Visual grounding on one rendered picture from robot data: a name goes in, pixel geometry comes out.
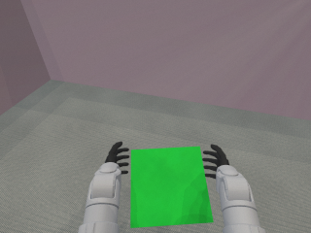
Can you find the robot left forearm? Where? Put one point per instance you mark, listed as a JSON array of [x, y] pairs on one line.
[[103, 201]]

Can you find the left robot hand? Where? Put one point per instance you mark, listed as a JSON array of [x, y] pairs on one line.
[[112, 156]]

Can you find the right robot hand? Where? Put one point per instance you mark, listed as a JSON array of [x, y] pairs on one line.
[[220, 161]]

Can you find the carton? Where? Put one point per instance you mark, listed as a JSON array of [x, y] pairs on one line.
[[168, 187]]

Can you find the robot right forearm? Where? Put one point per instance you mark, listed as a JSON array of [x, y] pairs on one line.
[[237, 202]]

